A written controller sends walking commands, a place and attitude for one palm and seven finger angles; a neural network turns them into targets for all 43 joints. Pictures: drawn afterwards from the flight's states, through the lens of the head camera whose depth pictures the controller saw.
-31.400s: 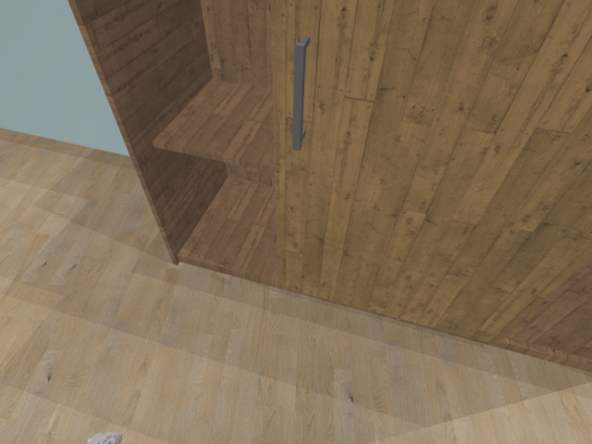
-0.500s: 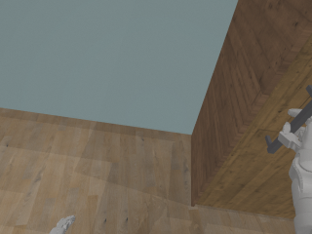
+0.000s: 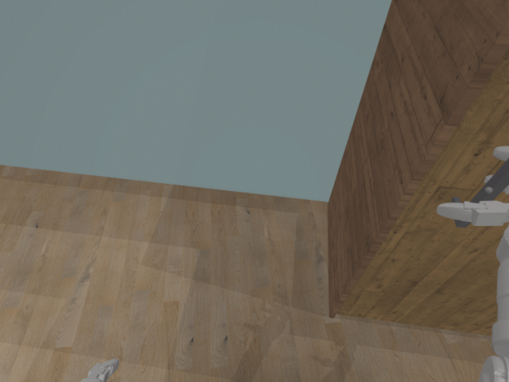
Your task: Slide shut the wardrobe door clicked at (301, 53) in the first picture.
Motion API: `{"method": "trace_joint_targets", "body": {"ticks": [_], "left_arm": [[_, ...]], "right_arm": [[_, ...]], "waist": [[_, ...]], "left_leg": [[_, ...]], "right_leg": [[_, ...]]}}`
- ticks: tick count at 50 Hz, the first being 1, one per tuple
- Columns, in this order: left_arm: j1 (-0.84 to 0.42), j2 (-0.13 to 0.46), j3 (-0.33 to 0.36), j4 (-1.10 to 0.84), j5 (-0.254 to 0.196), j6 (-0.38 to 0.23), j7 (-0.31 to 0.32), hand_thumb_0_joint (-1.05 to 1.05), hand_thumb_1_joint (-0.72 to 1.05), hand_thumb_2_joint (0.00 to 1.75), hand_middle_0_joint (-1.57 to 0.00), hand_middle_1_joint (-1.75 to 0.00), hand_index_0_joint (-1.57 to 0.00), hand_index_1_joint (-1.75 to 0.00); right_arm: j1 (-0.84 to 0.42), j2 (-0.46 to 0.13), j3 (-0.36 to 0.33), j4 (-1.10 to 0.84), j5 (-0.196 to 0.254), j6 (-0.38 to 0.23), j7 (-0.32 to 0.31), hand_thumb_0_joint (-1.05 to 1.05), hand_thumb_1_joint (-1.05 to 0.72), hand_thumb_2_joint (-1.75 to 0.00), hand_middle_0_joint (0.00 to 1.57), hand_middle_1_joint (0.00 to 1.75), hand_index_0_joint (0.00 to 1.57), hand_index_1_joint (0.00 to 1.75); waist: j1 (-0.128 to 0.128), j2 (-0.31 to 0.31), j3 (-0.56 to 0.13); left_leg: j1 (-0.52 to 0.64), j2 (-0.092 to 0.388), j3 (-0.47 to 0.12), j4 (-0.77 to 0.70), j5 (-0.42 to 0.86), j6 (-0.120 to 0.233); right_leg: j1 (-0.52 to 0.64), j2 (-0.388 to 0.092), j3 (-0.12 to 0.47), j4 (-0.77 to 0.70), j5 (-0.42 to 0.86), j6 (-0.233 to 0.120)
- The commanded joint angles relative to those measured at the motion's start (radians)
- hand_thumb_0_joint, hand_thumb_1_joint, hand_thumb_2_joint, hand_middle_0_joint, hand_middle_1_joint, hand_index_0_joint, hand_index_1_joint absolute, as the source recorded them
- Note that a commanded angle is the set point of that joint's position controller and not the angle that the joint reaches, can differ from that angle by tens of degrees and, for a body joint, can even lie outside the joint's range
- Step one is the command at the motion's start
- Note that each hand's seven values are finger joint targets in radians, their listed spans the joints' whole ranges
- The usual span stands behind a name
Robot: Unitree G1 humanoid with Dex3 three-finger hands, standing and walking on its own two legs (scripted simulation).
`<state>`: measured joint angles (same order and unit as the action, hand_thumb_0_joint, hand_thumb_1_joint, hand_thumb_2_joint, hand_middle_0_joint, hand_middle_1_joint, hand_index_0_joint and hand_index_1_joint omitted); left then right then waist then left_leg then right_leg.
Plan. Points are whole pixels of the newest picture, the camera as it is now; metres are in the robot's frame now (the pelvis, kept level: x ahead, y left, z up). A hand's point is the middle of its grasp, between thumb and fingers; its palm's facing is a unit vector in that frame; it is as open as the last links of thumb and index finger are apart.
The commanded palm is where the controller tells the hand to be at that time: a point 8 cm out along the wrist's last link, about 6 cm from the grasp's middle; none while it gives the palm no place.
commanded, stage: loosen the grip on the handle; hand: right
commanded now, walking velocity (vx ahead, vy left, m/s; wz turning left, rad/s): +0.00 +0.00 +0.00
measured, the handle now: (493, 174) +0.44 -0.34 +0.11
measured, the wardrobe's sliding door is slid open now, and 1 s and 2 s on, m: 0.00 0.00 0.00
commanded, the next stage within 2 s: slip the hand off the handle in 0.08 s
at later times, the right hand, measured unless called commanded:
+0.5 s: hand out of the picture +0.38 -0.37 +0.12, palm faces +0.52 +0.80 -0.29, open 14.6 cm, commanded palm +0.34 -0.39 +0.13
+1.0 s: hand out of the picture +0.36 -0.39 +0.11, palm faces +0.49 +0.83 -0.27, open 14.6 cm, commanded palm +0.30 -0.41 +0.13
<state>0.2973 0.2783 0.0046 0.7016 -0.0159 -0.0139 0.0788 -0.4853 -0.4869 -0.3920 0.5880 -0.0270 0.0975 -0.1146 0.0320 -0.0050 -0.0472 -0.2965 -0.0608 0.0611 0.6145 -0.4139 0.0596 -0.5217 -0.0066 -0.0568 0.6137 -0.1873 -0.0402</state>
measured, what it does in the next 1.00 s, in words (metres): stands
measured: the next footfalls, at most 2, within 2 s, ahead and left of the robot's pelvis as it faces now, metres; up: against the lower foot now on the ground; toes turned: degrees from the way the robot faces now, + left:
none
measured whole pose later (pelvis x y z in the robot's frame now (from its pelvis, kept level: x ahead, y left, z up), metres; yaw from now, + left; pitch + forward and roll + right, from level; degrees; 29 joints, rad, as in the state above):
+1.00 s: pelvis -0.01 -0.04 +0.00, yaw +1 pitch +6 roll +3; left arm 0.35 0.27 0.00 0.68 -0.03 0.00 0.07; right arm -0.37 -0.56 -0.49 0.64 0.02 -0.08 -0.01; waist 0.03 -0.02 -0.06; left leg -0.34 -0.05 0.04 0.63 -0.40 0.02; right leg -0.57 0.00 -0.08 0.66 -0.20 -0.09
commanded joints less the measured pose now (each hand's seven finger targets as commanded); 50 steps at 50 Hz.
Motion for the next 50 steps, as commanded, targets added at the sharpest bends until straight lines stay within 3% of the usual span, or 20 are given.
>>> {"method": "trace_joint_targets", "body": {"ticks": [1, 4, 5, 6, 8, 9, 10, 16, 18, 26, 27, 30, 33, 36, 38, 39, 42, 43, 46, 50], "left_arm": [[-0.017, 0.138, 0.057, -0.112, 0.009, -0.047, 0.014, 0.0, 0.9, 0.9, -0.2, -0.3, -0.2, -0.3], [-0.014, 0.136, 0.056, -0.104, 0.006, -0.047, 0.014, 0.0, 0.9, 0.9, -0.2, -0.3, -0.2, -0.3], [-0.014, 0.138, 0.056, -0.103, 0.008, -0.047, 0.016, 0.0, 0.9, 0.9, -0.2, -0.3, -0.2, -0.3], [-0.018, 0.137, 0.057, -0.102, 0.006, -0.047, 0.016, 0.0, 0.9, 0.9, -0.2, -0.3, -0.2, -0.3], [-0.023, 0.133, 0.055, -0.107, 0.004, -0.05, 0.015, 0.0, 0.9, 0.9, -0.2, -0.3, -0.2, -0.3], [-0.001, 0.137, 0.055, -0.089, 0.007, -0.046, 0.017, 0.0, 0.9, 0.9, -0.2, -0.3, -0.2, -0.3], [0.001, 0.142, 0.053, -0.094, 0.008, -0.043, 0.016, 0.0, 0.9, 0.9, -0.2, -0.3, -0.2, -0.3], [0.009, 0.135, 0.05, -0.097, 0.013, -0.043, 0.024, 0.0, 0.9, 0.9, -0.2, -0.3, -0.2, -0.3], [0.016, 0.135, 0.046, -0.095, 0.012, -0.044, 0.024, 0.0, 0.9, 0.9, -0.2, -0.3, -0.2, -0.3], [0.051, 0.155, 0.051, -0.089, 0.002, -0.044, 0.024, 0.0, 0.9, 0.9, -0.2, -0.3, -0.2, -0.3], [0.051, 0.154, 0.05, -0.091, 0.001, -0.045, 0.023, 0.0, 0.9, 0.9, -0.2, -0.3, -0.2, -0.3], [0.065, 0.165, 0.051, -0.089, 0.004, -0.04, 0.021, 0.0, 0.9, 0.9, -0.2, -0.3, -0.2, -0.3], [0.066, 0.166, 0.05, -0.098, 0.004, -0.037, 0.016, 0.0, 0.9, 0.9, -0.2, -0.3, -0.2, -0.3], [0.073, 0.172, 0.051, -0.101, 0.006, -0.029, 0.015, 0.0, 0.9, 0.9, -0.2, -0.3, -0.2, -0.3], [0.081, 0.173, 0.051, -0.098, 0.007, -0.028, 0.014, 0.0, 0.9, 0.9, -0.2, -0.3, -0.2, -0.3], [0.08, 0.173, 0.054, -0.105, 0.005, -0.026, 0.013, 0.0, 0.9, 0.9, -0.2, -0.3, -0.2, -0.3], [0.062, 0.168, 0.058, -0.129, 0.002, -0.027, 0.006, 0.0, 0.9, 0.9, -0.2, -0.3, -0.2, -0.3], [0.057, 0.17, 0.06, -0.137, -0.001, -0.028, 0.004, 0.0, 0.9, 0.9, -0.2, -0.3, -0.2, -0.3], [0.022, 0.162, 0.058, -0.155, -0.012, -0.034, 0.003, 0.0, 0.9, 0.9, -0.2, -0.3, -0.2, -0.3], [-0.016, 0.16, 0.05, -0.159, -0.016, -0.047, 0.015, 0.0, 0.9, 0.9, -0.2, -0.3, -0.2, -0.3]], "right_arm": [[-0.35, -0.282, -0.038, -0.248, -0.011, -0.085, -0.025, 0.0, 0.55, -0.2, 0.25, 1.15, 0.25, 1.15], [-0.344, -0.271, -0.034, -0.262, -0.002, -0.099, -0.03, 0.0, 0.55, -0.2, 0.25, 1.15, 0.25, 1.15], [-0.326, -0.268, -0.039, -0.253, 0.001, -0.098, -0.031, 0.0, 0.55, -0.2, 0.25, 1.15, 0.25, 1.15], [-0.322, -0.29, -0.06, -0.252, 0.001, -0.099, -0.036, 0.0, 0.55, -0.2, 0.25, 1.15, 0.25, 1.15], [-0.32, -0.266, -0.043, -0.278, 0.004, -0.098, -0.041, 0.0, 0.55, -0.2, 0.25, 1.15, 0.25, 1.15], [-0.259, -0.269, -0.056, -0.155, -0.005, -0.088, -0.042, 0.0, 0.55, -0.2, 0.25, 1.15, 0.25, 1.15], [-0.256, -0.298, -0.083, -0.151, -0.005, -0.092, -0.039, 0.0, 0.55, -0.2, 0.25, 1.15, 0.25, 1.15], [-0.381, -0.403, -0.133, -0.159, -0.022, -0.176, -0.017, 0.0, 0.55, -0.2, 0.25, 1.15, 0.25, 1.15], [-0.403, -0.384, -0.099, -0.126, -0.024, -0.194, 0.004, 0.0, 0.55, -0.2, 0.25, 1.15, 0.25, 1.15], [-0.439, -0.406, -0.086, -0.001, -0.003, -0.227, 0.082, 0.0, 0.55, -0.2, 0.25, 1.15, 0.25, 1.15], [-0.442, -0.383, -0.066, 0.005, 0.001, -0.231, 0.085, 0.0, 0.55, -0.2, 0.25, 1.15, 0.25, 1.15], [-0.431, -0.443, -0.119, 0.044, -0.001, -0.248, 0.087, 0.0, 0.55, -0.2, 0.25, 1.15, 0.25, 1.15], [-0.439, -0.467, -0.129, 0.047, -0.011, -0.267, 0.087, 0.0, 0.55, -0.2, 0.25, 1.15, 0.25, 1.15], [-0.443, -0.53, -0.178, 0.068, -0.02, -0.286, 0.088, 0.0, 0.55, -0.2, 0.25, 1.15, 0.25, 1.15], [-0.444, -0.535, -0.179, 0.087, -0.02, -0.291, 0.097, 0.0, 0.55, -0.2, 0.25, 1.15, 0.25, 1.15], [-0.389, -0.528, -0.183, 0.09, -0.017, -0.292, 0.103, 0.0, 0.55, -0.2, 0.25, 1.15, 0.25, 1.15], [-0.328, -0.44, -0.131, -0.03, 0.004, -0.293, 0.113, 0.0, 0.55, -0.2, 0.25, 1.15, 0.25, 1.15], [-0.279, -0.44, -0.146, -0.067, 0.016, -0.288, 0.112, 0.0, 0.55, -0.2, 0.25, 1.15, 0.25, 1.15], [-0.152, -0.379, -0.142, -0.136, 0.051, -0.252, 0.1, 0.0, 0.55, -0.2, 0.25, 1.15, 0.25, 1.15], [-0.121, -0.403, -0.183, -0.22, 0.056, -0.201, 0.064, 0.0, 0.55, -0.2, 0.25, 1.15, 0.25, 1.15]], "waist": [[-0.018, -0.078, -0.307], [-0.012, -0.082, -0.296], [-0.011, -0.046, -0.281], [-0.018, -0.06, -0.28], [-0.022, -0.08, -0.292], [-0.008, -0.04, -0.233], [-0.017, -0.008, -0.219], [-0.008, -0.083, -0.276], [0.008, -0.102, -0.264], [0.016, -0.099, -0.27], [0.019, -0.104, -0.265], [0.011, -0.082, -0.26], [0.006, -0.127, -0.273], [-0.002, -0.117, -0.284], [0.006, -0.136, -0.278], [-0.009, -0.134, -0.285], [-0.014, -0.17, -0.343], [-0.029, -0.186, -0.351], [-0.039, -0.127, -0.303], [-0.044, -0.1, -0.232]], "left_leg": [[-0.105, 0.032, -0.081, -0.109, 0.356, -0.067], [-0.109, 0.023, -0.07, -0.107, 0.359, -0.061], [-0.107, 0.021, -0.071, -0.111, 0.356, -0.065], [-0.107, 0.024, -0.071, -0.112, 0.35, -0.064], [-0.104, 0.022, -0.069, -0.115, 0.35, -0.062], [-0.132, 0.022, -0.065, -0.114, 0.322, -0.062], [-0.127, 0.024, -0.068, -0.117, 0.321, -0.067], [-0.134, 0.025, -0.083, -0.102, 0.294, -0.065], [-0.168, 0.022, -0.076, -0.1, 0.265, -0.063], [-0.226, 0.017, -0.07, -0.1, 0.197, -0.055], [-0.236, 0.015, -0.068, -0.101, 0.192, -0.054], [-0.231, 0.013, -0.066, -0.094, 0.182, -0.051], [-0.248, 0.013, -0.062, -0.083, 0.166, -0.049], [-0.245, 0.01, -0.061, -0.076, 0.149, -0.047], [-0.264, 0.008, -0.058, -0.073, 0.147, -0.047], [-0.256, 0.006, -0.057, -0.07, 0.149, -0.045], [-0.26, -0.005, -0.042, -0.059, 0.162, -0.038], [-0.255, -0.007, -0.04, -0.06, 0.161, -0.035], [-0.23, -0.01, -0.031, -0.071, 0.157, -0.038], [-0.217, -0.007, -0.031, -0.083, 0.117, -0.039]], "right_leg": [[0.378, -0.003, 0.085, -0.029, 0.166, -0.022], [0.398, -0.009, 0.091, -0.032, 0.196, -0.021], [0.381, -0.008, 0.091, -0.032, 0.183, -0.023], [0.381, -0.011, 0.09, -0.037, 0.181, -0.021], [0.404, -0.01, 0.089, -0.041, 0.191, -0.022], [0.36, -0.011, 0.092, -0.038, 0.164, -0.02], [0.325, -0.008, 0.088, -0.038, 0.147, -0.022], [0.337, -0.011, 0.085, -0.025, 0.127, -0.024], [0.348, -0.013, 0.093, -0.022, 0.114, -0.024], [0.362, -0.019, 0.124, -0.02, 0.072, -0.023], [0.372, -0.019, 0.128, -0.021, 0.07, -0.024], [0.343, -0.018, 0.134, -0.02, 0.061, -0.025], [0.357, -0.021, 0.139, -0.019, 0.056, -0.023], [0.339, -0.024, 0.145, -0.018, 0.038, -0.023], [0.349, -0.027, 0.147, -0.013, 0.04, -0.023], [0.352, -0.027, 0.146, -0.014, 0.051, -0.021], [0.44, -0.039, 0.169, -0.019, 0.101, -0.014], [0.454, -0.042, 0.177, -0.025, 0.111, -0.011], [0.425, -0.043, 0.178, -0.045, 0.096, -0.016], [0.37, -0.043, 0.18, -0.082, -0.008, -0.016]]}}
